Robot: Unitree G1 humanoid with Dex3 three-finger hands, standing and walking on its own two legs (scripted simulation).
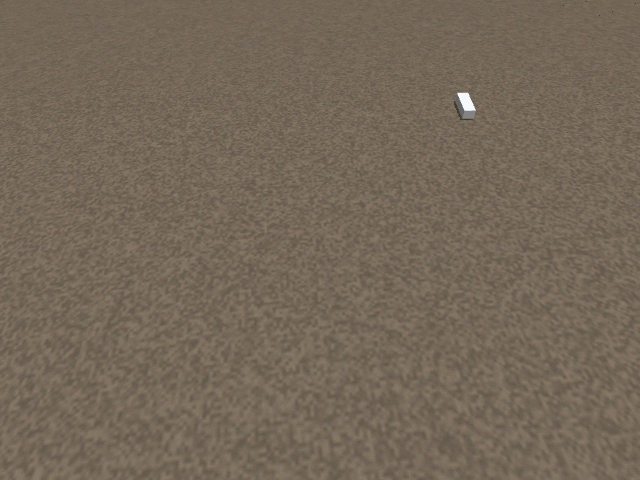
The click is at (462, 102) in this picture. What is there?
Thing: lying carton
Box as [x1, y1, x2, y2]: [455, 93, 475, 118]
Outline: 457,93 455,101 462,118 473,118 475,109 468,94
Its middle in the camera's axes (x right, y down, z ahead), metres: +0.86 -0.77 +2.28
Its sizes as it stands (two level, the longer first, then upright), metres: 0.201 0.066 0.052
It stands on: the floor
